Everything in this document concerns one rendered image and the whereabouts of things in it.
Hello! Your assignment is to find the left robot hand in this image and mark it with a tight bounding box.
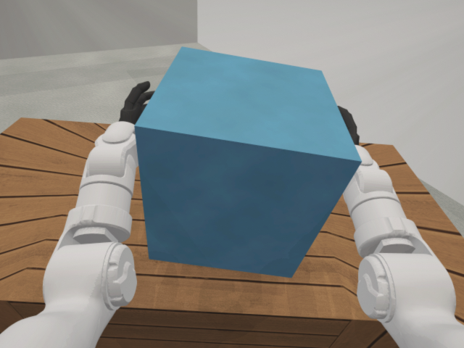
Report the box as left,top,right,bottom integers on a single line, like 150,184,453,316
118,81,155,125

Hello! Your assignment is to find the robot right forearm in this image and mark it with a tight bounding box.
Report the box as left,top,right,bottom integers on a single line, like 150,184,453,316
343,145,456,308

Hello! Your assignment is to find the robot left upper arm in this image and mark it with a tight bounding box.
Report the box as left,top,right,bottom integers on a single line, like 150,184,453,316
0,241,137,348

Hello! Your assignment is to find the robot right upper arm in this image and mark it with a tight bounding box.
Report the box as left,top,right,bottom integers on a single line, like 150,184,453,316
357,253,464,348

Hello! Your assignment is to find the right robot hand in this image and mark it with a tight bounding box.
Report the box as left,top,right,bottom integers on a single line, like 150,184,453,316
337,106,360,146

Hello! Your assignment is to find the pedestal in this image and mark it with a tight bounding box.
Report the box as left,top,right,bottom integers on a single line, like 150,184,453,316
0,117,464,348

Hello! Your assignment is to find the robot left forearm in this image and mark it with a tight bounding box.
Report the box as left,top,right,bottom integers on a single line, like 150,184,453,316
43,121,138,304

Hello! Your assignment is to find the carton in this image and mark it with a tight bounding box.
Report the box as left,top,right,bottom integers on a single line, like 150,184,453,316
134,46,362,278

